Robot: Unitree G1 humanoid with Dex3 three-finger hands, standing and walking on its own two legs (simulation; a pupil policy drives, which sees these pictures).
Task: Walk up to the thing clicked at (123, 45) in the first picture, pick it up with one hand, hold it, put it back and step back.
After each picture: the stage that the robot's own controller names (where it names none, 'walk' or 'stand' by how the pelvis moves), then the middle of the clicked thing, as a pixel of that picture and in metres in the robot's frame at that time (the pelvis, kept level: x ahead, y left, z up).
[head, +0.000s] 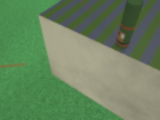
stand; (127, 25) +0.66 -0.18 +0.03
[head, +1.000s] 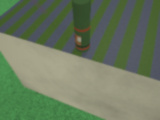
walk; (82, 27) +0.58 +0.06 +0.06
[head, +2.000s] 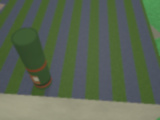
stand; (35, 63) +0.37 +0.18 +0.06
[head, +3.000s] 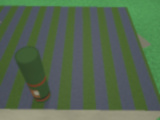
stand; (36, 78) +0.35 +0.19 +0.03
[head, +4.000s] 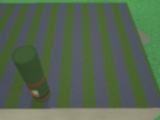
stand; (34, 77) +0.35 +0.19 +0.03
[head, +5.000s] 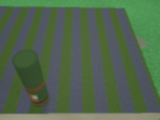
stand; (34, 82) +0.34 +0.19 +0.03
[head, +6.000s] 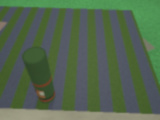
stand; (41, 78) +0.35 +0.17 +0.03
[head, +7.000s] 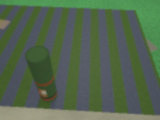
stand; (44, 78) +0.36 +0.17 +0.03
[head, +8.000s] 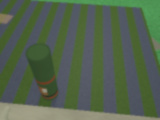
rise first; (45, 76) +0.35 +0.16 +0.03
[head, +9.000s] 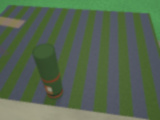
go down; (50, 75) +0.37 +0.16 +0.03
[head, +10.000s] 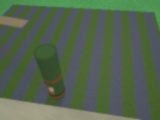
go down; (52, 75) +0.36 +0.16 +0.03
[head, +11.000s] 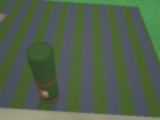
go down; (45, 77) +0.35 +0.14 +0.06
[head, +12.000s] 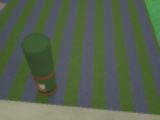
close in; (43, 70) +0.36 +0.14 +0.06
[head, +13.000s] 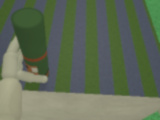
close; (34, 52) +0.39 +0.15 +0.11
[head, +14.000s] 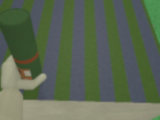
lift; (25, 54) +0.38 +0.17 +0.11
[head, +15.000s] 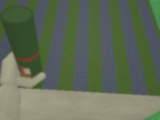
lift; (26, 52) +0.38 +0.18 +0.11
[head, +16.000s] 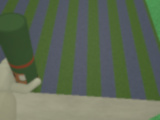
lift; (21, 59) +0.36 +0.19 +0.11
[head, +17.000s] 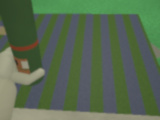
hold; (24, 43) +0.33 +0.17 +0.24
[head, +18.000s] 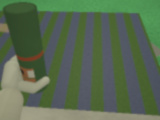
hold; (30, 53) +0.33 +0.16 +0.21
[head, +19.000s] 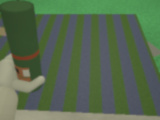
crouch; (25, 52) +0.33 +0.17 +0.21
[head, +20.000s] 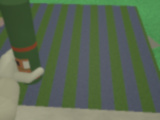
crouch; (24, 45) +0.38 +0.19 +0.17
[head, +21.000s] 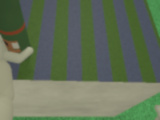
lower; (11, 26) +0.45 +0.19 +0.12
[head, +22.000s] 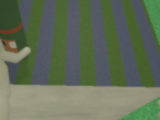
lower; (9, 25) +0.46 +0.20 +0.13
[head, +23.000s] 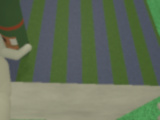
lower; (10, 21) +0.46 +0.20 +0.13
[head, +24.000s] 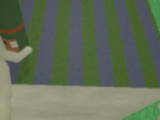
lower; (10, 24) +0.45 +0.20 +0.13
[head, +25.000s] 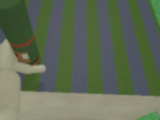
open; (21, 37) +0.42 +0.18 +0.12
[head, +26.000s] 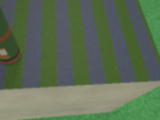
sink last; out of the picture +0.43 +0.20 +0.12
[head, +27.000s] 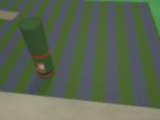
stand; (40, 52) +0.44 +0.20 +0.09
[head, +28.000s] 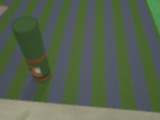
stand; (35, 54) +0.40 +0.19 +0.10
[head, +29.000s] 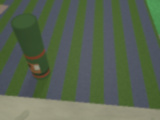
stand; (34, 51) +0.42 +0.19 +0.10
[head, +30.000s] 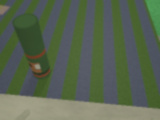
stand; (35, 51) +0.42 +0.20 +0.09
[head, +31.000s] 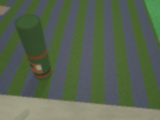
stand; (36, 52) +0.42 +0.19 +0.09
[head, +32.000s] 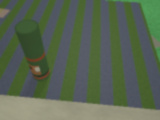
stand; (35, 54) +0.42 +0.20 +0.07
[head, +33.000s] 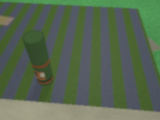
walk; (40, 61) +0.43 +0.20 +0.03
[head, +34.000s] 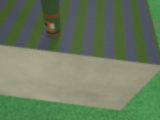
walk; (51, 13) +0.62 +0.17 +0.04
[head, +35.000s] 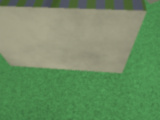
walk; out of the picture +0.92 +0.23 +0.06
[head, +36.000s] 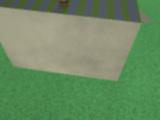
stand; out of the picture +1.03 +0.18 +0.04
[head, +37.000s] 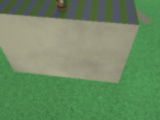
stand; out of the picture +1.02 +0.18 +0.03
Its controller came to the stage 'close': yes
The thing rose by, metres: 0.19
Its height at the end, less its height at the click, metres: +0.00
